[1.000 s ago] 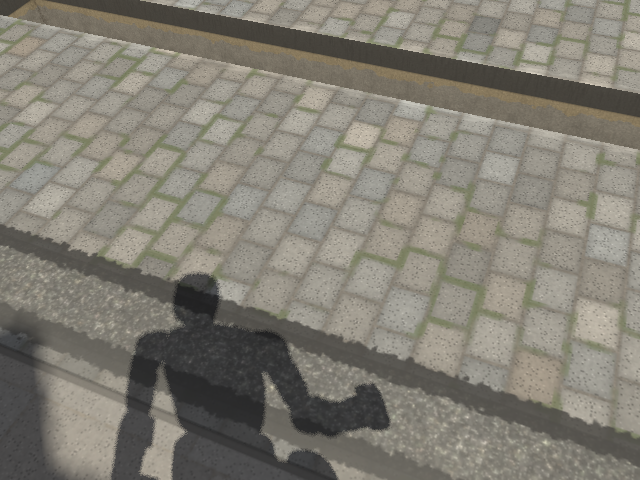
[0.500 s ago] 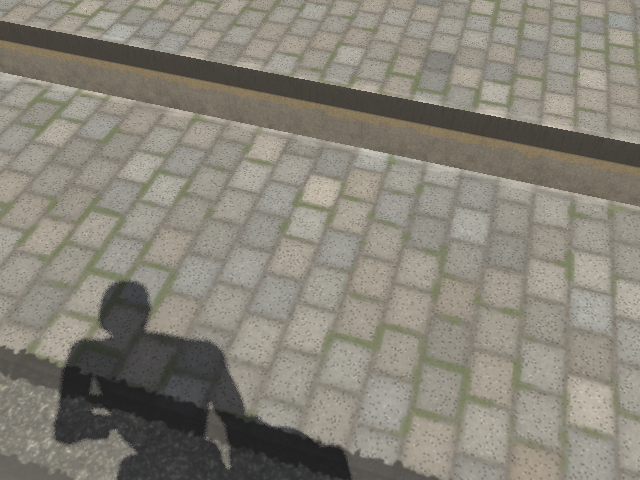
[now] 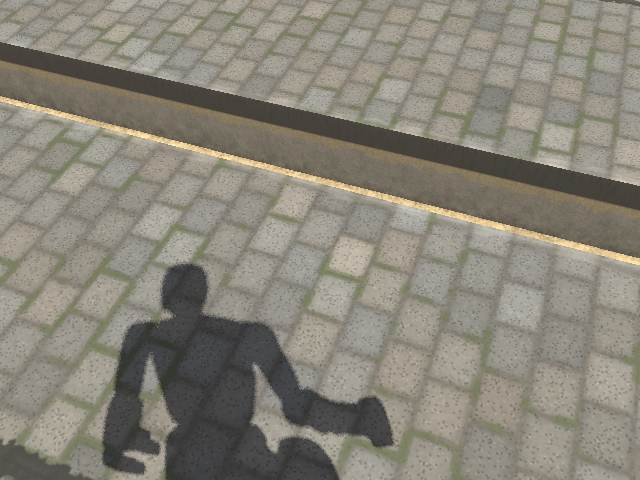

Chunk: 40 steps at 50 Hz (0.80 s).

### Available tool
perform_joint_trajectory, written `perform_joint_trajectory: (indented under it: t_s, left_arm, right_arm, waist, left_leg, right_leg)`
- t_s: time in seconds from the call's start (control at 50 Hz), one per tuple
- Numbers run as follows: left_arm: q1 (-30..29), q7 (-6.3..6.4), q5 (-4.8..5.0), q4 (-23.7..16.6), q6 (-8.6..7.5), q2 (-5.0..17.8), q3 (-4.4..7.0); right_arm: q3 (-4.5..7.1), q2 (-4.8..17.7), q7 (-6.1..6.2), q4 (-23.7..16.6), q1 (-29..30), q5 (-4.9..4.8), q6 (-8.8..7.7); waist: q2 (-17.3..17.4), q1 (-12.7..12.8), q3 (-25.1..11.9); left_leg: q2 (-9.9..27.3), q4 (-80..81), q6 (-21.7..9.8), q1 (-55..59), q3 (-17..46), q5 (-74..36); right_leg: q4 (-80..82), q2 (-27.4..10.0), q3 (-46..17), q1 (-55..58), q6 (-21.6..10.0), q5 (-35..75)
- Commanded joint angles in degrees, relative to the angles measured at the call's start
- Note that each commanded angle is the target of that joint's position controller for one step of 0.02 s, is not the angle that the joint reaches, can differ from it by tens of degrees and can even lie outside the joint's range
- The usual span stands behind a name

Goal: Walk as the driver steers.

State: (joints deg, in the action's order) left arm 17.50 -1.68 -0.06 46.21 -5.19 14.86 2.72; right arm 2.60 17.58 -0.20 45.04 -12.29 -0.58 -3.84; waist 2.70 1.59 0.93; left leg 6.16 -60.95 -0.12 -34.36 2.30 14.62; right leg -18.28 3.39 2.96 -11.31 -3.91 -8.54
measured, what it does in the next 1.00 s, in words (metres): walks ahead: left foot, then right foot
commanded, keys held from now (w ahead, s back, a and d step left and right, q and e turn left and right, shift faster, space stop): w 1.00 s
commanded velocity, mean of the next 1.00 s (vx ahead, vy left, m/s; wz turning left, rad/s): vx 0.50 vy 0.00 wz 0.00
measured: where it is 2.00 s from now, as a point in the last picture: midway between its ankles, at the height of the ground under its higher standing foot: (305, 265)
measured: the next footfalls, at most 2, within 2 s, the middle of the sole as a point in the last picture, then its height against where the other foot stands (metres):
left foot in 0.30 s outside the picture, level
right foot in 0.86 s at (388, 408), level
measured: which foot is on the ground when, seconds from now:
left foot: up 0.00-0.28, down 0.30-0.88, up 0.90-1.00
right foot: down 0.00-0.32, up 0.34-0.84, down 0.86-1.00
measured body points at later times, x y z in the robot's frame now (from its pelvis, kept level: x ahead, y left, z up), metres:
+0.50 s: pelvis +0.27 +0.08 +0.00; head +0.30 +0.09 +0.45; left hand +0.38 +0.35 -0.13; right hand +0.35 -0.20 -0.11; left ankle +0.30 +0.16 -0.75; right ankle +0.28 -0.09 -0.66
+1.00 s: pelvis +0.55 +0.01 -0.01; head +0.58 +0.00 +0.44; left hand +0.67 +0.28 -0.12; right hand +0.60 -0.26 -0.14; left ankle +0.46 +0.16 -0.66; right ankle +0.60 -0.07 -0.75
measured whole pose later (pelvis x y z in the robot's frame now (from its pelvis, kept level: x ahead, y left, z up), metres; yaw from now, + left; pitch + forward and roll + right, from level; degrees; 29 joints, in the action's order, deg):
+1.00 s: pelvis +0.55 +0.01 -0.01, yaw +0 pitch +1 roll +0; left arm 10.8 -1.9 0.0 47.1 -5.1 14.7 2.9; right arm 2.8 16.5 0.0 51.3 -17.2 -1.4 -4.3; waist 1.8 -0.3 1.5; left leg 3.0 -66.3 -2.1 -24.0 1.4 20.6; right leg -25.6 2.2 3.3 -18.4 -3.6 -8.6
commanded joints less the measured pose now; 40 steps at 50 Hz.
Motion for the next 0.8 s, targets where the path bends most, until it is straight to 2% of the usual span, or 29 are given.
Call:
perform_joint_trajectory:
  t_s: [0.02,0.1,0.16,0.2,0.24,0.26,0.28,0.3,0.32,0.34,0.36,0.38,0.4,0.42,0.44,0.46,0.5,0.56,0.64,0.72,0.76,0.8]
  left_arm:
    - [-2.19,0.65,0.16,-2.87,-1.17,8.45,2.00]
    - [0.73,1.28,0.67,-1.03,-0.49,9.80,2.17]
    - [3.90,1.40,1.15,0.95,0.14,10.70,2.38]
    - [4.50,1.63,1.36,1.93,0.74,11.04,2.59]
    - [4.07,1.92,1.43,2.48,1.35,11.67,2.89]
    - [3.23,2.03,1.41,2.50,1.65,12.09,3.00]
    - [2.23,2.13,1.33,2.43,2.01,11.87,2.85]
    - [2.64,2.29,0.69,2.01,2.18,9.82,2.01]
    - [7.82,2.07,-0.13,0.16,1.44,4.49,0.20]
    - [9.34,1.76,0.41,0.99,0.18,3.14,-0.41]
    - [4.95,1.31,1.88,0.26,-0.76,9.07,1.09]
    - [0.17,1.17,2.52,-1.10,-1.22,9.67,1.21]
    - [-2.15,1.42,1.81,-1.52,-1.14,9.02,1.20]
    - [-2.27,1.66,1.03,-1.36,-0.60,8.70,1.55]
    - [-0.94,1.67,0.87,-0.94,0.07,7.70,1.48]
    - [0.07,1.75,0.76,-0.48,0.68,6.55,1.31]
    - [-1.07,2.00,0.47,-0.90,1.45,5.65,1.20]
    - [-6.77,2.01,0.05,-2.66,1.37,5.08,1.09]
    - [-14.31,1.14,0.42,-4.48,0.62,3.42,0.40]
    - [-20.63,-0.16,0.91,-6.88,0.06,3.36,0.08]
    - [-21.86,-0.89,1.02,-7.77,-0.26,3.81,0.13]
    - [-19.63,-1.20,0.97,-7.45,-0.44,5.14,0.58]
  right_arm:
    - [0.43,2.09,0.23,-3.35,-0.05,0.49,0.12]
    - [-0.13,0.83,-0.57,-5.06,7.95,0.20,-0.69]
    - [-0.14,1.29,-1.36,-6.72,12.75,-0.31,-1.08]
    - [0.06,2.06,-1.98,-7.72,14.33,-0.41,-1.34]
    - [0.41,3.12,-2.40,-7.75,13.26,-0.29,-1.59]
    - [0.83,3.95,-2.41,-7.14,10.70,-0.20,-1.70]
    - [1.80,5.45,-2.16,-5.34,4.71,-0.01,-1.73]
    - [3.23,8.50,-1.59,-2.64,-4.82,0.16,-1.65]
    - [4.56,14.55,-1.12,-1.73,-12.06,1.34,-1.40]
    - [4.10,12.66,-1.41,-0.89,-13.94,0.28,-1.04]
    - [2.86,8.99,-1.45,-1.39,-10.85,-0.14,-1.10]
    - [2.33,7.22,-1.31,-2.14,-7.06,0.03,-1.09]
    - [1.87,5.87,-1.42,-2.45,-3.39,0.46,-1.14]
    - [1.37,4.05,-1.56,-2.74,-1.11,0.92,-1.44]
    - [1.26,3.69,-1.64,-2.69,-0.11,1.19,-1.65]
    - [1.37,3.79,-1.69,-2.37,-0.13,1.04,-2.03]
    - [1.70,4.97,-1.46,-1.26,-1.04,0.79,-2.55]
    - [1.97,6.02,-0.62,0.44,-3.53,0.62,-2.24]
    - [2.02,6.97,0.04,2.42,-6.84,0.07,-1.65]
    - [2.17,7.42,0.20,5.03,-10.96,-0.26,-0.56]
    - [2.40,7.70,0.42,6.00,-11.69,-0.48,0.10]
    - [2.72,8.38,0.64,6.23,-10.82,-0.61,0.63]
  waist:
    - [-5.82,-1.89,-0.05]
    - [-5.81,0.98,1.52]
    - [-5.96,2.69,2.60]
    - [-6.26,2.46,3.09]
    - [-6.81,1.16,2.27]
    - [-7.32,-0.51,0.78]
    - [-6.90,-3.89,-2.75]
    - [-4.96,-7.63,-9.51]
    - [6.72,-7.17,-18.91]
    - [14.86,-7.12,-23.66]
    - [8.68,-7.71,-16.11]
    - [5.10,-6.68,-9.84]
    - [1.40,-4.93,-5.31]
    - [1.71,-3.14,-3.36]
    - [2.89,-1.76,-3.01]
    - [2.88,-1.12,-3.05]
    - [1.71,-0.63,-1.77]
    - [0.27,-1.97,-0.02]
    - [0.38,-4.73,1.73]
    - [0.07,-6.82,3.60]
    - [0.57,-6.35,3.67]
    - [1.71,-4.47,2.04]
  left_leg:
    - [2.25,7.18,1.34,-4.38,1.01,-7.75]
    - [0.12,21.98,1.00,-1.47,-0.98,-19.03]
    - [-0.94,27.11,0.30,-1.39,-1.12,-19.64]
    - [-1.24,29.53,-1.07,-2.14,-0.53,-16.73]
    - [-2.04,31.13,-2.56,0.36,-1.05,-12.49]
    - [-3.24,31.96,-3.44,4.59,-2.27,-10.73]
    - [-5.15,33.35,-4.75,13.16,-4.17,-10.45]
    - [-3.39,31.88,-6.78,27.68,-2.49,-11.84]
    - [11.03,32.00,-14.11,50.07,19.05,-8.80]
    - [16.47,42.00,-19.35,56.98,39.58,1.33]
    - [14.96,43.76,-16.66,51.73,35.08,7.21]
    - [12.87,44.51,-14.53,44.04,27.15,5.60]
    - [10.52,46.28,-13.52,35.94,21.30,0.59]
    - [8.43,48.02,-12.68,30.61,17.29,-3.95]
    - [7.37,49.67,-12.60,27.31,14.96,-6.67]
    - [6.82,51.00,-13.09,25.62,13.14,-9.21]
    - [6.48,52.86,-13.85,24.27,9.72,-13.53]
    - [5.73,53.97,-13.29,26.24,6.08,-17.34]
    - [4.05,54.54,-11.38,27.57,1.93,-16.17]
    - [6.75,52.21,-11.48,34.39,2.35,-16.79]
    - [8.53,49.80,-10.88,38.30,2.96,-20.02]
    - [9.01,46.12,-9.81,40.49,2.85,-27.95]
  right_leg:
    - [11.19,-15.32,-11.44,1.81,-10.54,12.41]
    - [11.55,-13.36,-6.92,2.64,-8.10,10.48]
    - [10.16,-15.47,-7.50,6.87,-7.78,8.50]
    - [8.18,-17.41,-8.23,10.79,-7.04,9.25]
    - [5.38,-18.60,-8.71,13.60,-6.03,13.08]
    - [2.28,-18.22,-8.19,14.12,-5.31,19.25]
    - [-5.01,-16.02,-6.22,13.23,-4.07,27.71]
    - [-17.37,-12.79,-3.72,7.40,-2.21,26.66]
    - [-39.74,-5.66,-0.63,-12.67,1.55,6.65]
    - [-52.04,0.26,-6.22,-25.87,3.03,-24.14]
    - [-56.96,-3.53,-9.87,-32.14,2.16,-22.83]
    - [-55.81,-6.51,-8.24,-33.19,1.35,-17.72]
    - [-52.19,-8.89,-6.96,-31.31,1.52,-12.96]
    - [-48.62,-10.71,-7.29,-28.20,1.68,-9.65]
    - [-47.19,-11.36,-7.35,-25.01,2.05,-7.63]
    - [-46.07,-11.51,-7.03,-23.48,2.51,-6.52]
    - [-42.57,-11.77,-6.64,-24.73,3.55,-3.34]
    - [-33.12,-11.80,-6.37,-28.55,4.71,5.22]
    - [-19.83,-9.70,-4.20,-26.08,4.56,14.80]
    - [-13.60,-8.29,-3.73,-27.63,3.54,13.65]
    - [-11.66,-7.74,-3.85,-27.97,2.20,9.87]
    - [-10.23,-6.28,-2.79,-23.47,0.66,5.46]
